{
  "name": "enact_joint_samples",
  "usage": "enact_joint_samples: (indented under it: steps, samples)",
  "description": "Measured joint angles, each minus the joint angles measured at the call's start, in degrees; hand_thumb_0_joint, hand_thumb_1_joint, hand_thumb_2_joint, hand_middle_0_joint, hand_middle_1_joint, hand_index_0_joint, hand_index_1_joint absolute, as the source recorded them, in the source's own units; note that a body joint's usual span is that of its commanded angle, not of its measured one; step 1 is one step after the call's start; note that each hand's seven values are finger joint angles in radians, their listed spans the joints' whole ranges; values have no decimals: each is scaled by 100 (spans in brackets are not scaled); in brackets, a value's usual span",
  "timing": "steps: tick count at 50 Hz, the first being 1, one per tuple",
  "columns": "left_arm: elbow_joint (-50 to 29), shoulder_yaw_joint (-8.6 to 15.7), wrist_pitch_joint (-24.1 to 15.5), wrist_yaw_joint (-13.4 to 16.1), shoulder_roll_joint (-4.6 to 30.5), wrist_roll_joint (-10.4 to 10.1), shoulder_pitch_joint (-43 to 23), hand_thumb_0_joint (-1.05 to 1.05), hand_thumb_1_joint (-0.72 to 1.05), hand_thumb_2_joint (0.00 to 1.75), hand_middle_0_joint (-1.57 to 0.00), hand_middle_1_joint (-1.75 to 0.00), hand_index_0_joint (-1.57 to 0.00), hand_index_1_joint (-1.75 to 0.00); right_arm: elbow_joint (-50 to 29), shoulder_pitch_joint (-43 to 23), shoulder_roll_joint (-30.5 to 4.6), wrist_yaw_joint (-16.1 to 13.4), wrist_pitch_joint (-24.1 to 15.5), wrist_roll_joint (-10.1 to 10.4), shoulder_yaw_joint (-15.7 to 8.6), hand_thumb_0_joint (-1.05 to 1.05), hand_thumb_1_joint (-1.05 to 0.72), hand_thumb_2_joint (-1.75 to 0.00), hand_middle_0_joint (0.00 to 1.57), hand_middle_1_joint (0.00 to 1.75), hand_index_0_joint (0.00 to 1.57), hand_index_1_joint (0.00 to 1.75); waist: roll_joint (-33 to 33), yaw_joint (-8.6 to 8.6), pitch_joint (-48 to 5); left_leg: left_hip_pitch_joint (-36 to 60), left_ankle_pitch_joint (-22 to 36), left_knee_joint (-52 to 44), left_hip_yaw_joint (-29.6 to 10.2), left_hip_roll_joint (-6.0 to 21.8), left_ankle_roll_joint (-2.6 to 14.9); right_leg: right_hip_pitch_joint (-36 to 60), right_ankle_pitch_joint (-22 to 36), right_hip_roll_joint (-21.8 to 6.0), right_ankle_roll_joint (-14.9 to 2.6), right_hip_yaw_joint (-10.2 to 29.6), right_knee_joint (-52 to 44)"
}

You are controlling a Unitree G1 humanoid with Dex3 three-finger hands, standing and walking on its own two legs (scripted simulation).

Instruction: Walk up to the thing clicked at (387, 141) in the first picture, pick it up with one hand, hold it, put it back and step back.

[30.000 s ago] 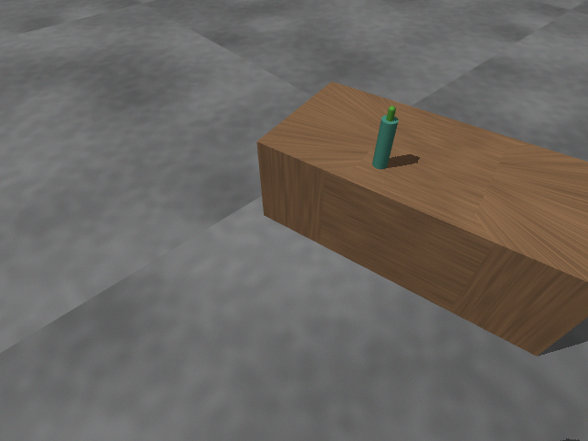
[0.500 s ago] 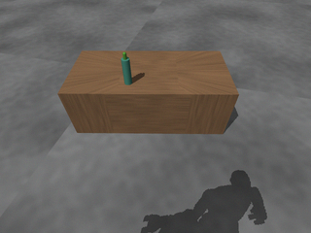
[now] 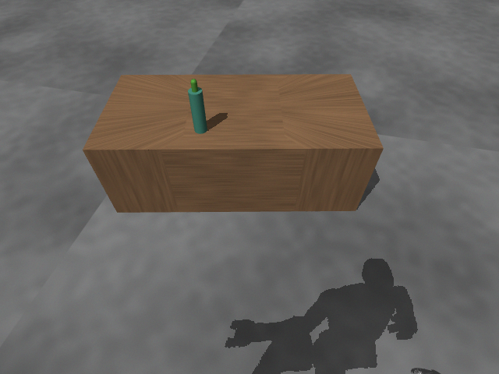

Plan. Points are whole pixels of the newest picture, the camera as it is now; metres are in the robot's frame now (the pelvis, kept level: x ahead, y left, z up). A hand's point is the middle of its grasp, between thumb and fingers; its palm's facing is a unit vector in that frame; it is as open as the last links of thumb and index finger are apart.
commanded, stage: step back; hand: left
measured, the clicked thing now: (197, 106) +1.10 +0.20 -0.23
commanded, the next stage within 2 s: stand in 0.08 s
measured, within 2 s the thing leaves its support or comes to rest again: neither
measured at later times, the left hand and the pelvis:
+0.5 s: hand out of the picture +0.08 +0.24 -0.14, palm faces -0.02 -0.94 -0.33, open 7.4 cm; pelvis -0.01 -0.01 +0.02, yaw +0 degrees
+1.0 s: hand out of the picture +0.04 +0.24 -0.14, palm faces -0.01 -0.94 -0.35, open 7.4 cm; pelvis -0.02 -0.02 +0.02, yaw +1 degrees
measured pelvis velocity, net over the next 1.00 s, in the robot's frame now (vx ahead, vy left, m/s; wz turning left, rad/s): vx -0.02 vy -0.02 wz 0.01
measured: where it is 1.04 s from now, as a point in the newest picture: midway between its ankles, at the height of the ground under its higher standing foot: outside the picture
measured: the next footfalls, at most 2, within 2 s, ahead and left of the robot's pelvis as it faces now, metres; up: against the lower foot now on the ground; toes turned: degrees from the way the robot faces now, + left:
none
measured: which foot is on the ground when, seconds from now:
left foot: down 0.00-1.00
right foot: down 0.00-1.00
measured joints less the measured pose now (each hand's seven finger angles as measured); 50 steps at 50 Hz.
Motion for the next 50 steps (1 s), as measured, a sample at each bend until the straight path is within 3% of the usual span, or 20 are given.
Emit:
enact_joint_samples:
  steps: [22, 50]
  samples:
    - [470, -152, 97, -47, -199, -35, -293, 1, 91, 89, -21, -30, -20, -30, 469, -184, -3, 8, -6, 96, 138, 0, -90, -90, 20, 30, 20, 30, -61, -99, 19, 615, 787, -1336, -17, -26, -53, 568, 702, -42, 9, -17, -1203]
    - [578, -169, 88, -68, -135, -35, 69, 1, 91, 90, -21, -30, -20, -30, 564, 148, -54, 40, 5, 62, 202, 0, -90, -90, 20, 30, 20, 30, 18, -67, -72, 449, 872, -1334, -100, 52, -137, 436, 782, 33, -80, -102, -1229]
